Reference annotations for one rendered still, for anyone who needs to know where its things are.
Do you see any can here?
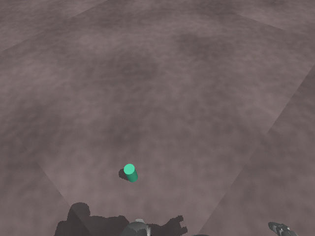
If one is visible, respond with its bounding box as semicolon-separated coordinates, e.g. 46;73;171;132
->
124;164;138;182

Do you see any right robot hand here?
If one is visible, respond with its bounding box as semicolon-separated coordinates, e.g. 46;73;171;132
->
268;222;298;236

